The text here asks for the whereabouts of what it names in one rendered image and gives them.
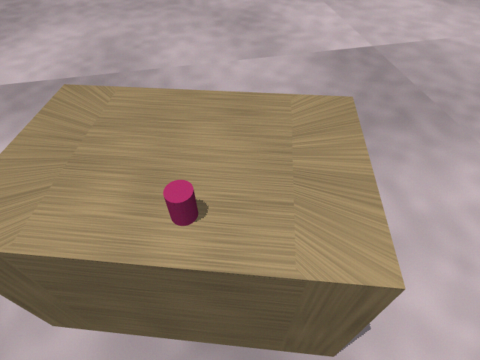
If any can can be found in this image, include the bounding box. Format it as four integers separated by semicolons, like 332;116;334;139
163;180;198;226

